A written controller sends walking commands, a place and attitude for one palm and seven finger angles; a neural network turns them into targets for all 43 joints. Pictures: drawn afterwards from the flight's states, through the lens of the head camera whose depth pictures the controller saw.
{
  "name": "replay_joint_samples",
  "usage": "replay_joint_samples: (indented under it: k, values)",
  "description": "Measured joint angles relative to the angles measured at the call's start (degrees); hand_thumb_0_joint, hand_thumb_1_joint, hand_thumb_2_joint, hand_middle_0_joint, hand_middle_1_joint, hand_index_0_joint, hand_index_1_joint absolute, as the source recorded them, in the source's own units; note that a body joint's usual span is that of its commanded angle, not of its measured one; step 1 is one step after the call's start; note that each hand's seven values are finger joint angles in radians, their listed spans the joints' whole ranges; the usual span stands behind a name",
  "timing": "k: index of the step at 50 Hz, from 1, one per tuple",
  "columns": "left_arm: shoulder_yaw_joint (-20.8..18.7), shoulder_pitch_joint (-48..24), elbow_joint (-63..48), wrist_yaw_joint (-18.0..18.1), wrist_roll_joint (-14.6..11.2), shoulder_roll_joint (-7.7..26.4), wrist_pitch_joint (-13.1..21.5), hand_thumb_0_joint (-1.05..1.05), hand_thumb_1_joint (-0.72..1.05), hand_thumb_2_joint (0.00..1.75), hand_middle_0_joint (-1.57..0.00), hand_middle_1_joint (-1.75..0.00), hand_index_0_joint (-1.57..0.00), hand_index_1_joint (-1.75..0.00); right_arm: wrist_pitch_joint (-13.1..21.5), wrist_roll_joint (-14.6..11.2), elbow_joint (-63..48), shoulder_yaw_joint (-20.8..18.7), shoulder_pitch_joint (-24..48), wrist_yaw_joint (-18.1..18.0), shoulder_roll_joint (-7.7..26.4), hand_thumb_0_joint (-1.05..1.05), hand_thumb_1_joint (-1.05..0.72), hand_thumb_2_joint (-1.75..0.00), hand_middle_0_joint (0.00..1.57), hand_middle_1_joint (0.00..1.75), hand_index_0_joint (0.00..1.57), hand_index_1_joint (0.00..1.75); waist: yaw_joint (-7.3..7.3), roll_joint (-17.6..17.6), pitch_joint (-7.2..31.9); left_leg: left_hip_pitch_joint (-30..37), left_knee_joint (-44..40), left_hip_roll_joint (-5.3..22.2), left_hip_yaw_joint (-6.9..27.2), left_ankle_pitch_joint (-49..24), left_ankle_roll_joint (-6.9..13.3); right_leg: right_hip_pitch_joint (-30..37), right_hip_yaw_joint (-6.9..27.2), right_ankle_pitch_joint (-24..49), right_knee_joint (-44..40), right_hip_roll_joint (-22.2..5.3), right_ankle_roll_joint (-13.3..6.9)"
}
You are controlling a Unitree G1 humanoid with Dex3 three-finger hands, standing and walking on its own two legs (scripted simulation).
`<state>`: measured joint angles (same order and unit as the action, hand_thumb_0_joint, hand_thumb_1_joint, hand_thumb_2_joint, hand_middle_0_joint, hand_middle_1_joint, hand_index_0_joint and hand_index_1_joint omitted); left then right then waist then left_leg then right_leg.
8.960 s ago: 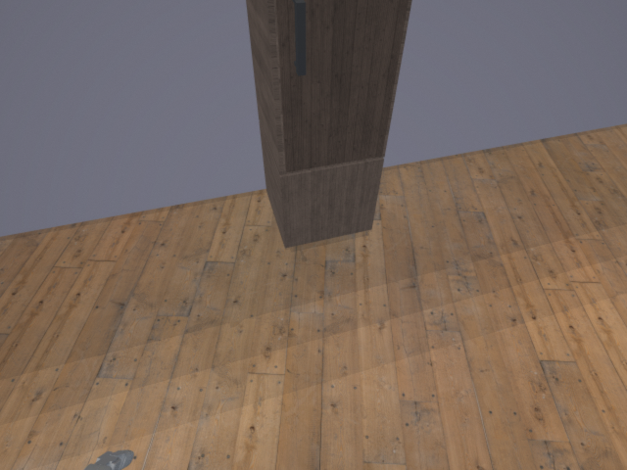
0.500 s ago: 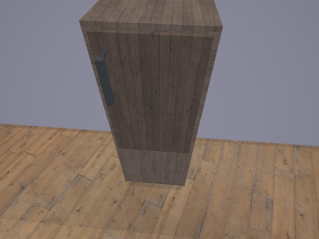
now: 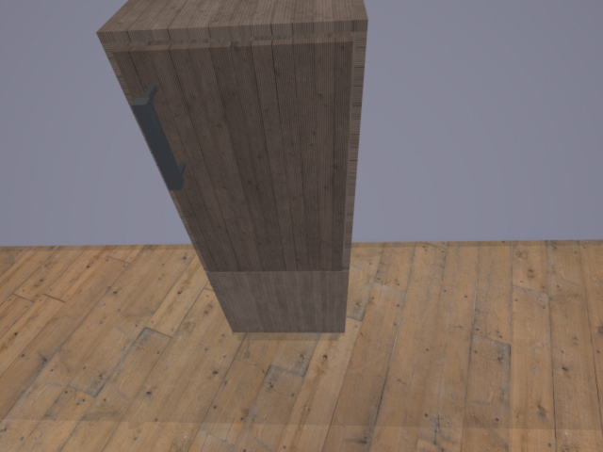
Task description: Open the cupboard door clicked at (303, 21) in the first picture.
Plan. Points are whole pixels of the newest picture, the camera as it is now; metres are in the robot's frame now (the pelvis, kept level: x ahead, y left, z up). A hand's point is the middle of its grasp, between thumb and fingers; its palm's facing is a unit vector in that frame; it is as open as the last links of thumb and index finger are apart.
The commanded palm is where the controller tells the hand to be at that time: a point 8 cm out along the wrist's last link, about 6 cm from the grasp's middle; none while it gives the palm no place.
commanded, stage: come to a stop and stand still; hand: left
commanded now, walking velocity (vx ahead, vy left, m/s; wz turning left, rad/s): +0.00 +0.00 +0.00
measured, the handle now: (164, 140) +0.57 +0.27 +0.11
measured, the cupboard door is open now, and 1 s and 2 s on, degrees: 0 0 0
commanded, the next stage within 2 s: look again from close up in 0.48 s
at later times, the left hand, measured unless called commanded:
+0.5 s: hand out of the picture -0.03 +0.15 -0.16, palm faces +0.07 -0.98 -0.18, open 7.3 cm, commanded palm none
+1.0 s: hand out of the picture -0.01 +0.23 -0.17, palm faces +0.03 -0.98 -0.20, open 7.3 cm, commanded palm none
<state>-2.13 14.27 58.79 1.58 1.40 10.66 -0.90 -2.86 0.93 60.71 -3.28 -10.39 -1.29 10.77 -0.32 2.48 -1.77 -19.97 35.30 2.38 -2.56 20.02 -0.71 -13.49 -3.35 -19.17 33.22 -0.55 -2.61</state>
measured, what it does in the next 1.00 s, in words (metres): steps on the spot: left foot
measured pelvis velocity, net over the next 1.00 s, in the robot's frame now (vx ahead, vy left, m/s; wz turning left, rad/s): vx -0.02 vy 0.06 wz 0.00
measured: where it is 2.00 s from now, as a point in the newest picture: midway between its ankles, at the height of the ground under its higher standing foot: outside the picture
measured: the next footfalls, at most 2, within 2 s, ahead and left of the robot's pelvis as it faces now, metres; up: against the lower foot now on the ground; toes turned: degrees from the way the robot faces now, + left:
left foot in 0.12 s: +0.01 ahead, +0.13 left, +0.00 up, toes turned +2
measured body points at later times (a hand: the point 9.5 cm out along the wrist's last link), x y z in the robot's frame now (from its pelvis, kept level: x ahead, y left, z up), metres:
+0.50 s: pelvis -0.03 -0.02 +0.01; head -0.02 -0.02 +0.46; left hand -0.04 +0.20 -0.15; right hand -0.06 -0.23 -0.16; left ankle -0.02 +0.14 -0.73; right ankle -0.01 -0.09 -0.73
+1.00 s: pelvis -0.02 +0.06 +0.01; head -0.02 +0.05 +0.46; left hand -0.01 +0.28 -0.15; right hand -0.03 -0.15 -0.16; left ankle -0.03 +0.13 -0.73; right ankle -0.01 -0.08 -0.73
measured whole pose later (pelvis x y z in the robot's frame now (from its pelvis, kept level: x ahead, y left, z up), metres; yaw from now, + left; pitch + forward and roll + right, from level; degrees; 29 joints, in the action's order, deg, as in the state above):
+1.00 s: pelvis -0.02 +0.06 +0.01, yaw +0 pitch +0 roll +0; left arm -0.1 17.3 62.8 1.8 1.0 8.3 1.0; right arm 1.9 1.3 62.2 0.9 -20.2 -1.6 7.2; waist -0.2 1.0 0.9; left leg -11.1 26.5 -2.8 -4.1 15.6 3.9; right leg -13.4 -2.0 -14.4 27.8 -3.5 1.8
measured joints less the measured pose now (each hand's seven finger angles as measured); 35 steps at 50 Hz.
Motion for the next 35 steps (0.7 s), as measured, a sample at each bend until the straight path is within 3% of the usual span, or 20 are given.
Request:
replay_joint_samples:
  k: [3,6,8,10,14,29,33,35]
  values:
    - [0.6,0.1,0.7,0.0,-0.3,-0.7,0.2,0.00,0.91,0.90,-0.19,-0.30,-0.20,-0.30,0.1,0.1,1.0,0.3,-1.5,0.2,0.2,0.01,-0.91,-0.90,0.20,0.30,0.20,0.29,-0.21,-0.4,1.4,1.7,2.1,-0.2,0.8,-0.1,0.3,0.9,-0.3,1.3,-2.5,0.6,-0.9]
    - [1.3,-0.3,1.4,-0.2,-0.7,-1.9,0.6,0.00,0.91,0.90,-0.19,-0.30,-0.20,-0.30,1.0,0.0,1.9,0.8,-3.2,0.0,0.3,0.01,-0.91,-0.90,0.20,0.30,0.20,0.29,-0.82,0.1,2.1,5.8,-2.5,0.5,1.6,-4.7,0.3,1.0,-1.4,2.0,-3.3,1.8,-1.3]
    - [1.1,-1.2,2.0,0.3,-0.9,-2.0,0.7,0.00,0.93,0.90,-0.20,-0.30,-0.21,-0.30,1.6,0.0,3.1,1.2,-4.1,-0.4,-0.1,0.01,-0.91,-0.90,0.20,0.30,0.20,0.29,-1.25,0.0,1.9,7.7,-6.6,1.1,2.5,-3.7,-1.6,0.8,-2.6,2.0,-3.2,2.3,-1.4]
    - [0.9,-1.9,2.3,0.3,-1.1,-1.6,1.0,0.00,0.95,0.90,-0.20,-0.30,-0.21,-0.30,1.8,0.1,4.2,1.8,-4.6,-0.5,-1.2,0.01,-0.91,-0.90,0.20,0.30,0.20,0.29,-0.66,-1.2,1.0,8.6,-8.3,1.0,2.6,-4.9,-2.7,1.6,-2.7,2.9,-4.4,2.3,-1.7]
    - [0.9,-1.8,3.3,0.1,-1.4,-1.3,1.2,0.00,0.95,0.90,-0.20,-0.30,-0.21,-0.30,2.0,0.1,5.4,2.5,-5.7,-0.6,-2.3,0.01,-0.91,-0.90,0.20,0.30,0.20,0.29,-0.07,-1.7,0.1,9.7,-10.3,1.6,2.4,-7.0,-3.1,3.0,-2.5,5.0,-7.4,3.0,-1.9]
    - [1.2,3.6,6.4,-0.3,-1.2,-4.0,0.4,0.00,0.91,0.90,-0.20,-0.30,-0.20,-0.30,2.2,0.3,6.2,2.8,-9.6,-0.7,-4.1,0.01,-0.90,-0.90,0.20,0.30,0.20,0.29,0.06,-1.9,0.4,9.5,-11.5,1.4,1.8,-8.1,-1.9,3.6,-1.9,7.5,-10.7,3.0,-1.1]
    - [2.2,4.8,5.5,0.7,-0.5,-5.6,2.7,0.00,0.91,0.90,-0.20,-0.30,-0.21,-0.30,2.2,0.0,3.4,2.5,-9.1,-0.1,-3.1,0.01,-0.90,-0.90,0.20,0.30,0.20,0.29,-0.12,-0.3,-0.2,4.7,-1.9,1.4,2.1,-1.5,-0.3,1.6,-1.6,7.9,-9.8,3.4,-0.3]
    - [2.4,5.1,5.3,0.4,-0.3,-6.1,2.7,0.00,0.91,0.90,-0.20,-0.30,-0.21,-0.30,2.7,0.0,1.8,2.3,-9.3,0.1,-2.4,0.01,-0.90,-0.90,0.20,0.30,0.20,0.29,-0.94,1.2,0.1,4.8,-2.7,1.2,2.0,-2.9,0.3,0.5,-2.2,6.9,-7.9,3.4,0.1]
